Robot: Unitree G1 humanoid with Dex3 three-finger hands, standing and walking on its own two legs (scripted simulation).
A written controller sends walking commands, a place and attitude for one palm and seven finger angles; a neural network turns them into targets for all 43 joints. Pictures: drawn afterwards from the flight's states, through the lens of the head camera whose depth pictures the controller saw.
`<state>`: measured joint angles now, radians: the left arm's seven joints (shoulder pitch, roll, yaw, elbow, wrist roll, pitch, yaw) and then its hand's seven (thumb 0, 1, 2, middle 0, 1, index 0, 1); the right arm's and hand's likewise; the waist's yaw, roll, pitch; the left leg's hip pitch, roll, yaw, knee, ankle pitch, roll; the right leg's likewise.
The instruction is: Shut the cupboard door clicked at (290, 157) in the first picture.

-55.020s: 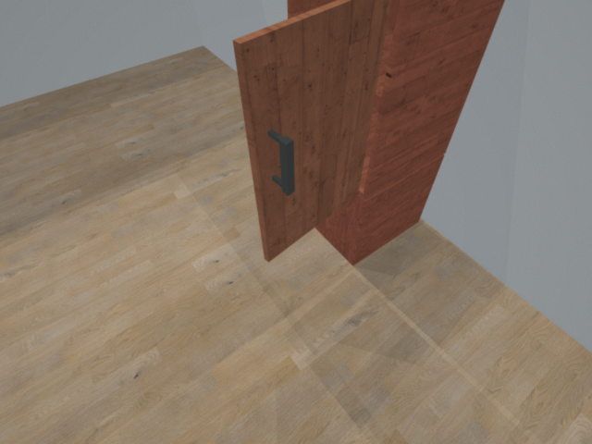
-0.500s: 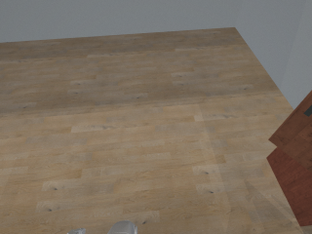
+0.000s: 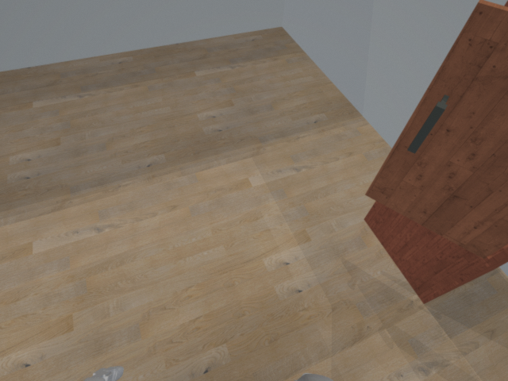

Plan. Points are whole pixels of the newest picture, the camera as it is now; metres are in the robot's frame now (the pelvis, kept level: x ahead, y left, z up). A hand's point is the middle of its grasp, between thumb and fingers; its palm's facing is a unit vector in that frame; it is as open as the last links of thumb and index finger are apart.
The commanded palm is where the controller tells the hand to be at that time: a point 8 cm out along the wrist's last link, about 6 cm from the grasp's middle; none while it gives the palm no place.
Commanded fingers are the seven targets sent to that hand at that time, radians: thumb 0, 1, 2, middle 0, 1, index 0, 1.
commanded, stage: turn to face it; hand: left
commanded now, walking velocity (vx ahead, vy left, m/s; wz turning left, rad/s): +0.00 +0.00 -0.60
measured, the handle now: (428, 124) +0.66 -0.36 +0.00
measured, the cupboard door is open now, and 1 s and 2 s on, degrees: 32 32 32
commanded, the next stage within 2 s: take the last steps up to it in 0.82 s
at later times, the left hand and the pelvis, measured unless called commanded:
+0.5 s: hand (158, 375) +0.14 +0.18 -0.18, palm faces -0.22 -0.96 -0.20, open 7.4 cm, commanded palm none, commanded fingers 0.00 0.90 0.90 -0.20 -0.30 -0.20 -0.30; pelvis +0.03 +0.00 -0.01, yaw -16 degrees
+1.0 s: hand (200, 340) +0.20 +0.11 -0.16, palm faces -0.46 -0.85 -0.25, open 7.3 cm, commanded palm none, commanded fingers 0.00 0.90 0.90 -0.20 -0.30 -0.20 -0.30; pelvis +0.04 -0.02 +0.00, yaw -28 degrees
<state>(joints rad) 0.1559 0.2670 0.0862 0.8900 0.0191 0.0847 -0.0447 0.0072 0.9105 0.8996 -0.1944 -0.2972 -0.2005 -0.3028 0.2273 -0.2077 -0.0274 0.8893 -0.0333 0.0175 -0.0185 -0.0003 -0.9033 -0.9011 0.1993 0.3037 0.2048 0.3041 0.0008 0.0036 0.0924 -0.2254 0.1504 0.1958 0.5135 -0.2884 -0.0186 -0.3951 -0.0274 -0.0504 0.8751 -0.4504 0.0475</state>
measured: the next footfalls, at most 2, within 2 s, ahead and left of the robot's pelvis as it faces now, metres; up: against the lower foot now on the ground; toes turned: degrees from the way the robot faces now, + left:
right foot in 0.08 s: +0.03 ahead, -0.14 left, +0.00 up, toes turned -7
left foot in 0.48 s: +0.13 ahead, +0.10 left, +0.00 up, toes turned -13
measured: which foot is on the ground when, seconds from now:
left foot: down 0.00-0.08, up 0.10-0.46, down 0.48-0.84, up 0.86-1.00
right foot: up 0.00-0.06, down 0.08-0.48, up 0.50-0.82, down 0.84-1.00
